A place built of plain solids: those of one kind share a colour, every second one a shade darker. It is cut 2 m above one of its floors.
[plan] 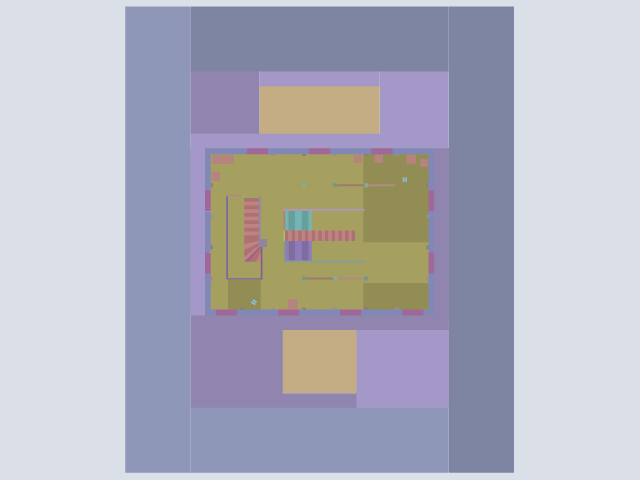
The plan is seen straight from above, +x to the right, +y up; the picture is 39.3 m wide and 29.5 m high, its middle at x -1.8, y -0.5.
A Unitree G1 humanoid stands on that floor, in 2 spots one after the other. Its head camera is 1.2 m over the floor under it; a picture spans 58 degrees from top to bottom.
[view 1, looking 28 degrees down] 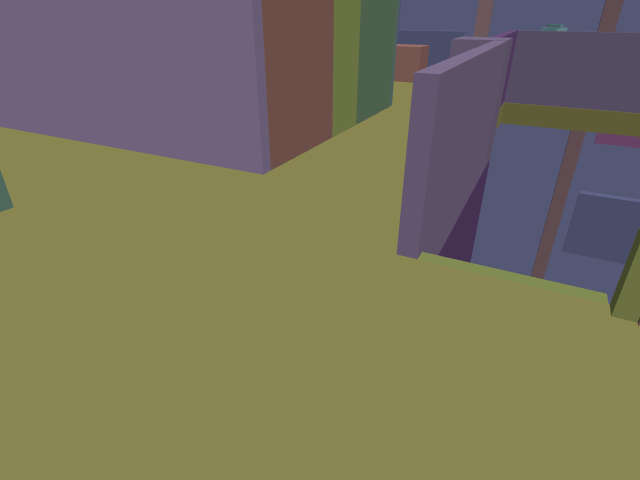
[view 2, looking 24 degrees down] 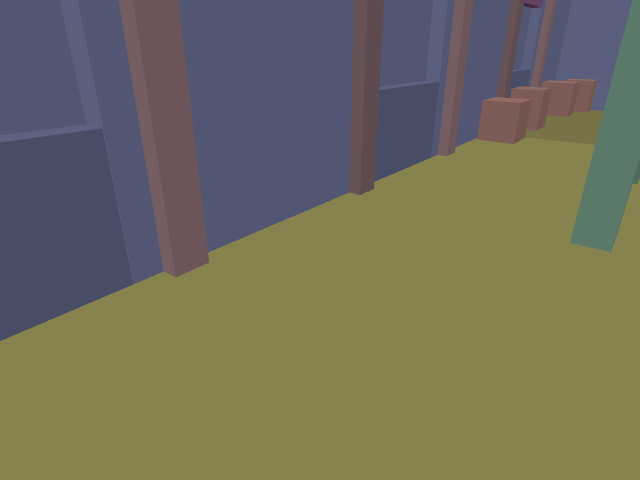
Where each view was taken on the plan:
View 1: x -6.01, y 4.22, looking -63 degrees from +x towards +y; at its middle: floor_storey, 2.56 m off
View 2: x -6.01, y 2.67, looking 38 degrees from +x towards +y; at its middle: floor_storey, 2.95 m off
